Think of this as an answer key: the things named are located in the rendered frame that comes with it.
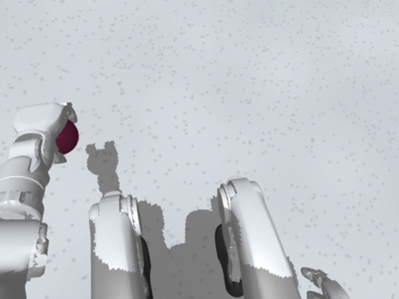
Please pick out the left robot arm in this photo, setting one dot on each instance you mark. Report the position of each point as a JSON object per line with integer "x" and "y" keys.
{"x": 23, "y": 242}

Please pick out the ball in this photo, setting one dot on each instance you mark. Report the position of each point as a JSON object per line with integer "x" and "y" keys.
{"x": 67, "y": 140}

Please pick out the right robot foot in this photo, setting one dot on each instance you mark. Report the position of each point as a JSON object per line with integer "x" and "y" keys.
{"x": 233, "y": 288}

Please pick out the right robot hand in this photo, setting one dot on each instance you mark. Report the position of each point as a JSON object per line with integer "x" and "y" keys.
{"x": 331, "y": 289}

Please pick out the left robot foot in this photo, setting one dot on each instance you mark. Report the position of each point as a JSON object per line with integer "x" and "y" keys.
{"x": 146, "y": 268}

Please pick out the left robot hand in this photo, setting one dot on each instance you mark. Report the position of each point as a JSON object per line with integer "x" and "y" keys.
{"x": 48, "y": 117}

